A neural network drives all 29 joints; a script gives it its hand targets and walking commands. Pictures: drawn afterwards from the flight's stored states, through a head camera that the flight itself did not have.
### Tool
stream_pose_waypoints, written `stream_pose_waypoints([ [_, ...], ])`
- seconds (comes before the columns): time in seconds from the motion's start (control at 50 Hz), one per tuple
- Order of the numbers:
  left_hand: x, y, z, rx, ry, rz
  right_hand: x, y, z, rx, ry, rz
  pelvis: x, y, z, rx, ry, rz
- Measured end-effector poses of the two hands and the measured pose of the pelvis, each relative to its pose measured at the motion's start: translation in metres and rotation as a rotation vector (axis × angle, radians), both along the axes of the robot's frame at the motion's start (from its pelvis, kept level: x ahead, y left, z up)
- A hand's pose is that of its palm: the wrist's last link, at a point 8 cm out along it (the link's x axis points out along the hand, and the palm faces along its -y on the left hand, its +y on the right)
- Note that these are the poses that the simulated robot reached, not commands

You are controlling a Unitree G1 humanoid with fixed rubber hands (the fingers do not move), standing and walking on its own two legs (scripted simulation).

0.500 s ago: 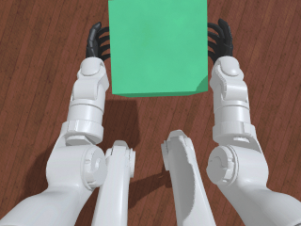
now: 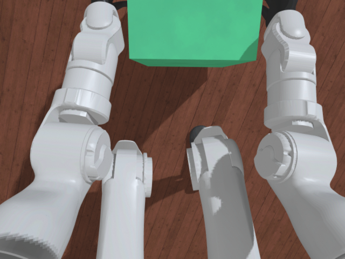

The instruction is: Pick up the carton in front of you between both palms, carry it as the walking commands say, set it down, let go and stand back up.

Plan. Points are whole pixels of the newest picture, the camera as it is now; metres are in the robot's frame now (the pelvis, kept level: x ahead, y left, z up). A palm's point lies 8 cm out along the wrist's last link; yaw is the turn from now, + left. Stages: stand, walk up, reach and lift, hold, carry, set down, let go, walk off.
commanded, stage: set down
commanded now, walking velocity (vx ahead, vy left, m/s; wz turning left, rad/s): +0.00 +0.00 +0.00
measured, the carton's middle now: (189, 14) +0.54 -0.12 -0.26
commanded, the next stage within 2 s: none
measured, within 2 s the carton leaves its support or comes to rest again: rests again in 0.30 s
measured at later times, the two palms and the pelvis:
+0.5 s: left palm (106, 7) +0.55 +0.03 -0.19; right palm (272, 20) +0.49 -0.27 -0.19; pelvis +0.00 +0.01 -0.02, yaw +0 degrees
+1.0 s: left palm (108, 9) +0.55 +0.03 -0.20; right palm (274, 19) +0.49 -0.27 -0.20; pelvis -0.01 +0.01 -0.03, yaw -1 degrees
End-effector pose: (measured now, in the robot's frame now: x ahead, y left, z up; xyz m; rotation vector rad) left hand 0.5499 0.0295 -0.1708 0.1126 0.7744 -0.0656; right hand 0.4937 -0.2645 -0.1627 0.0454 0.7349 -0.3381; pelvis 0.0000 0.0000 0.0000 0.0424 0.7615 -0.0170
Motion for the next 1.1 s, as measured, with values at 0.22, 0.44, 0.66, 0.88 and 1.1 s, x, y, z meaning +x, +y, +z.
stream_pose_waypoints([
  [0.22, 0.004, 0.005, -0.018, -0.002, 0.004, -0.025, 0.003, 0.003, -0.011, 0.011, 0.006, 0.001, 0.005, 0.007, -0.012, -0.028, -0.005, 0.016],
  [0.44, 0.003, 0.003, -0.021, -0.005, 0.015, -0.048, -0.007, 0.001, -0.024, 0.021, 0.024, 0.015, 0.000, 0.011, -0.016, -0.031, -0.041, 0.021],
  [0.66, 0.003, 0.000, -0.024, -0.041, 0.003, -0.073, -0.006, -0.006, -0.031, 0.014, 0.030, 0.031, -0.004, 0.007, -0.022, -0.030, -0.076, 0.018],
  [0.88, 0.004, 0.002, -0.027, -0.067, -0.015, -0.083, -0.005, -0.008, -0.032, 0.025, 0.028, 0.055, -0.007, 0.005, -0.027, -0.035, -0.097, 0.011],
  [1.1, 0.005, 0.004, -0.031, -0.065, -0.040, -0.117, -0.004, -0.009, -0.038, 0.023, 0.018, 0.059, -0.010, 0.005, -0.029, -0.037, -0.124, 0.006],
])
